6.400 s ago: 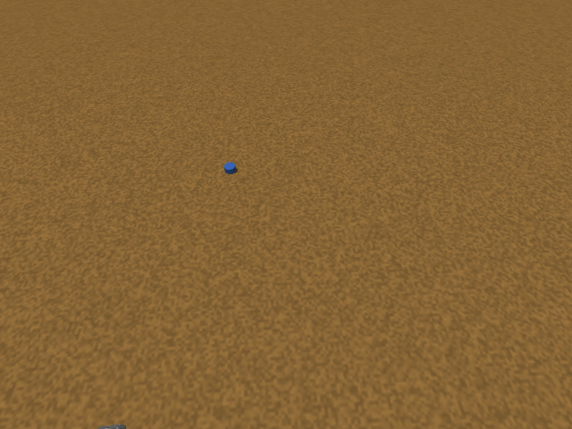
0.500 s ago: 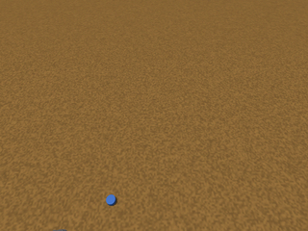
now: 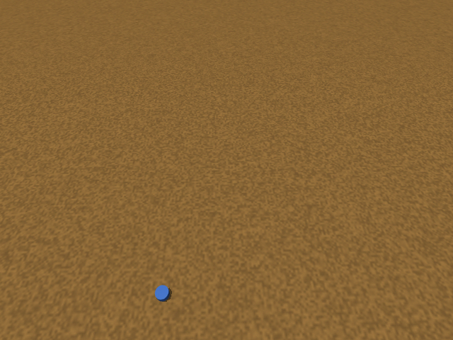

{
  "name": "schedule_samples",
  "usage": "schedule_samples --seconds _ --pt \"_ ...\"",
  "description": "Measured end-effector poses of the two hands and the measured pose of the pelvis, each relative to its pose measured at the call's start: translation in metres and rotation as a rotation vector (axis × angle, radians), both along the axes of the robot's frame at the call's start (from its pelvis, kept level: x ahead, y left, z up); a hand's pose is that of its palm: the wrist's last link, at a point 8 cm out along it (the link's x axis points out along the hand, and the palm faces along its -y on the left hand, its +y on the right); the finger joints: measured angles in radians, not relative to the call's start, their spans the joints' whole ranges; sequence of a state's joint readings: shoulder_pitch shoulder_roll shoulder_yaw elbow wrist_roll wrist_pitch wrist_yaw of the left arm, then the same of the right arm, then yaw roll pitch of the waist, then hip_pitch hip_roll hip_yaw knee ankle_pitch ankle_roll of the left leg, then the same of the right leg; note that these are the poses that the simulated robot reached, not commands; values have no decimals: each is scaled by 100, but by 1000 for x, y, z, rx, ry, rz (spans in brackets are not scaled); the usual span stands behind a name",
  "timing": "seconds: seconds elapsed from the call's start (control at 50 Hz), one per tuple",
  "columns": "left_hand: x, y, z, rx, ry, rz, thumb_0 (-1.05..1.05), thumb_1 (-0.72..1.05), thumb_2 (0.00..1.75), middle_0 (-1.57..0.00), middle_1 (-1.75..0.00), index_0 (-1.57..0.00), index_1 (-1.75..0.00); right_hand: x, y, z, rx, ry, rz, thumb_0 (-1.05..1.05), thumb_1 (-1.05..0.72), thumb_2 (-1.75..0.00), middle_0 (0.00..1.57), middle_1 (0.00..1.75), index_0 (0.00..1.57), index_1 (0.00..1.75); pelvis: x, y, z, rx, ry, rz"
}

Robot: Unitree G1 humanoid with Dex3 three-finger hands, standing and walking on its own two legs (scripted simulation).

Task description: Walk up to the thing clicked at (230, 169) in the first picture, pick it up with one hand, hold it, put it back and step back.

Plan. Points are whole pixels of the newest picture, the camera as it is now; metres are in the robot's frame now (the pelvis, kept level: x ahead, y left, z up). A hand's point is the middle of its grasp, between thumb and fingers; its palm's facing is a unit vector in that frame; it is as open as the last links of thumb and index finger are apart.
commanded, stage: stand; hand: left
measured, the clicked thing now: (162, 293) +0.39 +0.30 -0.77
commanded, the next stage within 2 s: walk up in 0.90 s
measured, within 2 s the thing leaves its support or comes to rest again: neither
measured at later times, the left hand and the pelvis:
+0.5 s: hand out of the picture +0.07 +0.25 -0.16, palm faces -0.03 -0.94 -0.34, open 7.4 cm; pelvis +0.00 +0.00 +0.00, yaw +0 degrees
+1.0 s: hand out of the picture +0.08 +0.26 -0.16, palm faces +0.01 -0.94 -0.35, open 7.4 cm; pelvis -0.01 +0.00 +0.00, yaw +0 degrees
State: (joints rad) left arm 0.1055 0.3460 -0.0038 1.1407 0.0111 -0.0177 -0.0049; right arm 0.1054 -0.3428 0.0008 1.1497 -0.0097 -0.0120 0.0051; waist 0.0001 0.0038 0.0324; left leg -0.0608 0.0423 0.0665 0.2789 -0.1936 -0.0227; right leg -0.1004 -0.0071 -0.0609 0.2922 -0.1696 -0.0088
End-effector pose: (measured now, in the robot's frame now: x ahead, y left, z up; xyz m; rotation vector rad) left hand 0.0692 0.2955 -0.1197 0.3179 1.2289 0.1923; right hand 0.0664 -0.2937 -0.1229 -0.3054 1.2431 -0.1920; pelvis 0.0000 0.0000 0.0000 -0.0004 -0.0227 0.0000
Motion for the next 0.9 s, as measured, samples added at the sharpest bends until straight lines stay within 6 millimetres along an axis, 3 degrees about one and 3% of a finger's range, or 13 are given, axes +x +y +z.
schedule_samples --seconds 0.9 --pt "-2 2 1 3 5 6 0 90 89 -20 -30 -20 -30 0 0 0 -2 3 10 0 -90 -90 20 30 20 30 1 0 0 1 -1 -1"
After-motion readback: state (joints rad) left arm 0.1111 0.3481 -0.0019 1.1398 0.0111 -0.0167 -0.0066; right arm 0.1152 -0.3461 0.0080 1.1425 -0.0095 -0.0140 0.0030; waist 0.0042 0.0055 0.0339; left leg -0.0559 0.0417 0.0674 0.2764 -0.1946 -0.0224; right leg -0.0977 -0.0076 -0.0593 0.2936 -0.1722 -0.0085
